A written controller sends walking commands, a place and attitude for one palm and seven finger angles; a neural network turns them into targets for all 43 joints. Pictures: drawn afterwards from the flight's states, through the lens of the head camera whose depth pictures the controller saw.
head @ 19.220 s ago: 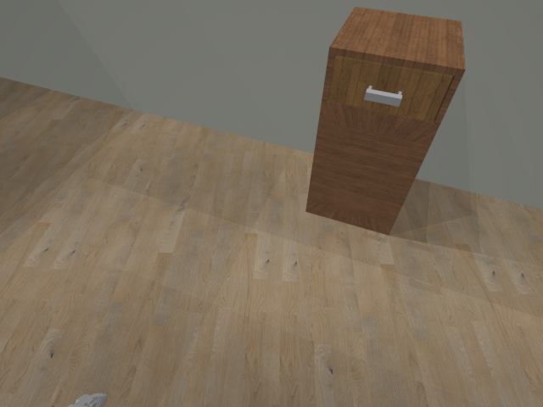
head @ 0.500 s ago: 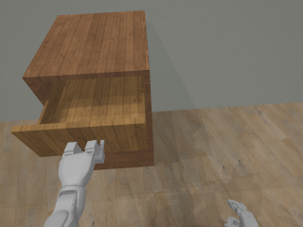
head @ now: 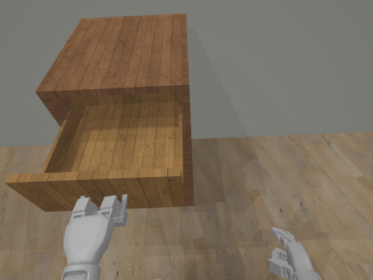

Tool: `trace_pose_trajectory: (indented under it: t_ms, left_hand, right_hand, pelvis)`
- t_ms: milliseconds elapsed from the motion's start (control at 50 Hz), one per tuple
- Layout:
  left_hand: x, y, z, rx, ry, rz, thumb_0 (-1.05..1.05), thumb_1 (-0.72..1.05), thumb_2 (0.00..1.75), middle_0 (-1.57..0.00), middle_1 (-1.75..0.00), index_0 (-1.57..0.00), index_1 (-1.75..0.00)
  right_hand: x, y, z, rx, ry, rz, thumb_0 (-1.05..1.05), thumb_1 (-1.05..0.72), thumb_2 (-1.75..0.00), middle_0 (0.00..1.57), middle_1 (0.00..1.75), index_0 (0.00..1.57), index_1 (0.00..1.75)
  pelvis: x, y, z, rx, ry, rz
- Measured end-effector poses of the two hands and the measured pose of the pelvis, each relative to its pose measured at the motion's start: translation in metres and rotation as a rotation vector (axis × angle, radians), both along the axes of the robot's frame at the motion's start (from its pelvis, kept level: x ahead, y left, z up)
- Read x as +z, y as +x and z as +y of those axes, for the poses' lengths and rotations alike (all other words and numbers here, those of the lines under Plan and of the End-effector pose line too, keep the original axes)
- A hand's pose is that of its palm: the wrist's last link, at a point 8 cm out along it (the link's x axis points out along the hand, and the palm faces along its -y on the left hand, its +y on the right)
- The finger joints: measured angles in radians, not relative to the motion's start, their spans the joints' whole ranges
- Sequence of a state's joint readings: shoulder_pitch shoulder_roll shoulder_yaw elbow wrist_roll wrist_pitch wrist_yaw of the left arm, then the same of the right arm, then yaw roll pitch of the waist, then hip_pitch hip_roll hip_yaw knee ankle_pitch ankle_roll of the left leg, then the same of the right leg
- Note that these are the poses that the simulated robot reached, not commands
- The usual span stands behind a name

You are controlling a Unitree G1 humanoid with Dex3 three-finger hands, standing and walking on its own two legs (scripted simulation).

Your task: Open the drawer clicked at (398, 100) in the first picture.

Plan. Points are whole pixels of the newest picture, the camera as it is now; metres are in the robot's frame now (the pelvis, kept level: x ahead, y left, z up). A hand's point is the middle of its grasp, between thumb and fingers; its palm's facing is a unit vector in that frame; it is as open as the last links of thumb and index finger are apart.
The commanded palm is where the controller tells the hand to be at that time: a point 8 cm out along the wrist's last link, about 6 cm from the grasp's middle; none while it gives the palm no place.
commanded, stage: pull the drawer open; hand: left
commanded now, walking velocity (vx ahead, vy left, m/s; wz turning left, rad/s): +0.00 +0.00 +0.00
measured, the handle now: (101, 209) +0.27 +0.22 -0.01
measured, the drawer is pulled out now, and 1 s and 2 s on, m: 0.26 0.30 0.30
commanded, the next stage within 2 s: open the thumb to release the handle in 0.72 s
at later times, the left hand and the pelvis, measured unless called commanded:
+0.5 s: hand (97, 261) +0.17 +0.20 -0.03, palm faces -0.03 -0.11 -0.99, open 6.4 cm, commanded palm +0.12 +0.21 +0.02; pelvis +0.00 -0.01 -0.01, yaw -1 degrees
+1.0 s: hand (94, 259) +0.17 +0.21 -0.03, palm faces +0.00 -0.09 -1.00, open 6.7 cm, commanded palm +0.15 +0.21 +0.02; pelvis +0.00 -0.01 -0.02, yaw +1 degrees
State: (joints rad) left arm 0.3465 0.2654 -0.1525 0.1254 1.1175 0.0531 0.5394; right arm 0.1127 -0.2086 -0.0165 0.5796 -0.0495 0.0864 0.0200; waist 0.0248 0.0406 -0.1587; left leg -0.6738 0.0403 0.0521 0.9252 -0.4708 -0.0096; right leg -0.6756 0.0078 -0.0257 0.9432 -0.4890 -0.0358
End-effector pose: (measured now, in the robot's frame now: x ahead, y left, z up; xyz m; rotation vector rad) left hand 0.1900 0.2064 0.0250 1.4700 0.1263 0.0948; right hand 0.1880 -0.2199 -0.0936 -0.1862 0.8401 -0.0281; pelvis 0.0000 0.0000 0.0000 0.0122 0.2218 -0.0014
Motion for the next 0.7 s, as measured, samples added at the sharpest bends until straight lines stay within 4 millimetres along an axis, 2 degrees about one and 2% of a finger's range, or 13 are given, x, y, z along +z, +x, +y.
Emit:
trace_pose_trajectory:
  t_ms: [340,700]
  left_hand:
    - [0.001,-0.041,-0.003,0.002,-0.012,0.009,0.03,0.64,0.76,-0.25,-1.33,-0.36,-1.27]
    - [0.003,-0.041,-0.003,-0.005,-0.017,0.035,0.03,0.65,0.72,-0.24,-1.31,-0.34,-1.25]
  right_hand:
    - [-0.006,-0.001,-0.008,0.037,-0.005,-0.015,0.01,-0.91,-0.90,0.20,0.30,0.20,0.30]
    - [-0.012,-0.006,-0.016,0.023,0.008,-0.013,0.01,-0.91,-0.90,0.20,0.30,0.20,0.30]
  pelvis:
    - [-0.008,-0.004,-0.008,-0.006,0.011,0.010]
    - [-0.013,0.001,-0.013,-0.020,0.018,0.038]
